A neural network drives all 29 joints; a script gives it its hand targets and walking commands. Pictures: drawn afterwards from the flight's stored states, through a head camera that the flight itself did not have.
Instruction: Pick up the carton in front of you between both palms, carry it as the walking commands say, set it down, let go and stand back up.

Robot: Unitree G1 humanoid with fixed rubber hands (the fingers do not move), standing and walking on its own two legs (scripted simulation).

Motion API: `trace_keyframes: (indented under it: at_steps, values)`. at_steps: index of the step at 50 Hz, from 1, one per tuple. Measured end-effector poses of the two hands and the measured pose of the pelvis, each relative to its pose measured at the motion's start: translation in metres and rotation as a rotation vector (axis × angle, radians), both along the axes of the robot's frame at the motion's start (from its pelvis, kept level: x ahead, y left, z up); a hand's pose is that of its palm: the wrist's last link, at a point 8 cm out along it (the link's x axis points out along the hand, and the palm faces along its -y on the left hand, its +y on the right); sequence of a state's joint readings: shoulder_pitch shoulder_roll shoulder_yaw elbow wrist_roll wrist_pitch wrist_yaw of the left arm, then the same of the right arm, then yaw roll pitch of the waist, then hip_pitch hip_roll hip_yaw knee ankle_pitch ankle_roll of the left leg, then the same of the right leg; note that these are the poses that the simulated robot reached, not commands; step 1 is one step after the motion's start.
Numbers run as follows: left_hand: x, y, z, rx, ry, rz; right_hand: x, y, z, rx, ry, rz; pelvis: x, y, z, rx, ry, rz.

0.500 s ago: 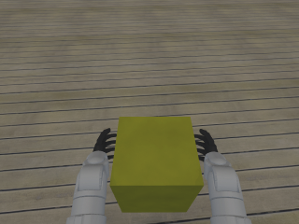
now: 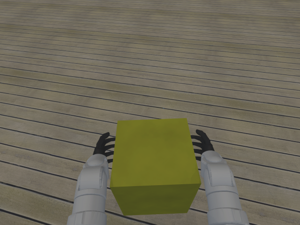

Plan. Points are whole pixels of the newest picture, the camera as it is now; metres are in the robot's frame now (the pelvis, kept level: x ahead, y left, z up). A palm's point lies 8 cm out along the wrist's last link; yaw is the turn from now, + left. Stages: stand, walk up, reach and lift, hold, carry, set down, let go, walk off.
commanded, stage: hold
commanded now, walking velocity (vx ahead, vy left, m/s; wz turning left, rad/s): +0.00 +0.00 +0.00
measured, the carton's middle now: (153, 168) +0.29 +0.01 -0.06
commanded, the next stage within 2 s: set down in 0.44 s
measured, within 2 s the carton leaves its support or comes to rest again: neither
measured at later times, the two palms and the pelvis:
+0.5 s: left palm (120, 161) +0.27 +0.10 +0.04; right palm (232, 157) +0.28 -0.20 +0.04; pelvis -0.02 -0.06 +0.00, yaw +2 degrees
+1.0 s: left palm (128, 162) +0.34 +0.10 -0.11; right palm (213, 164) +0.33 -0.19 -0.10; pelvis -0.03 -0.01 -0.04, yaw +2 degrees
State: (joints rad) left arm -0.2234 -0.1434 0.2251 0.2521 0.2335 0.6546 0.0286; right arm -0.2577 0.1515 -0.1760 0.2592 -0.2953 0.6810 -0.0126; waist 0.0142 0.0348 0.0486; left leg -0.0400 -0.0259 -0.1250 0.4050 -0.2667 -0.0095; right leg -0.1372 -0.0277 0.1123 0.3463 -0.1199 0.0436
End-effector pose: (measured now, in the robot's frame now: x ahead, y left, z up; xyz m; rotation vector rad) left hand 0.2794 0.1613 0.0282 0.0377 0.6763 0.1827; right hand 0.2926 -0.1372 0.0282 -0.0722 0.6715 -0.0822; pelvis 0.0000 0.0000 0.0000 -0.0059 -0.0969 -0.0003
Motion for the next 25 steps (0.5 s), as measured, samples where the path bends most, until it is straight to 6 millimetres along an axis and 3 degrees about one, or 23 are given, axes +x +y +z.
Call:
trace_keyframes:
  at_steps: [11,18,25]
  values:
    - [0.003,-0.057,0.01,0.041,0.009,-0.069,-0.019,-0.057,-0.003,0.045,0.003,-0.069,-0.012,-0.04,0.0,0.005,0.005,0.012]
    - [-0.005,-0.062,0.014,0.014,-0.01,-0.035,-0.013,-0.064,0.01,0.045,-0.019,-0.034,-0.018,-0.057,0.001,0.006,0.006,0.027]
    - [-0.012,-0.06,0.01,0.007,0.007,-0.026,-0.013,-0.062,0.01,0.045,-0.007,-0.02,-0.019,-0.058,0.0,0.001,-0.007,0.04]
